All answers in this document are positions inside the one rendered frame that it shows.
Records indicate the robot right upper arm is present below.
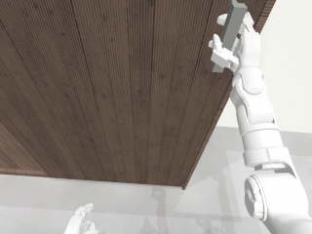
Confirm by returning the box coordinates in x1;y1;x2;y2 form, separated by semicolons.
244;173;312;234

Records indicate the robot right forearm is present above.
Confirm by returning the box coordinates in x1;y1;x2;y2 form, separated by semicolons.
230;67;309;212

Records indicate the right robot hand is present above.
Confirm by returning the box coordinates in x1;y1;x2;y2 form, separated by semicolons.
208;12;261;75

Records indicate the wardrobe door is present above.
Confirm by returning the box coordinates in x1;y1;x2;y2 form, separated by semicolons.
0;122;43;171
0;0;265;187

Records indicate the handle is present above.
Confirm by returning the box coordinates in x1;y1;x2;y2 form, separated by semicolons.
211;0;248;73

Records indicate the left robot hand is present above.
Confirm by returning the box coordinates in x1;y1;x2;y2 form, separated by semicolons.
63;203;98;234

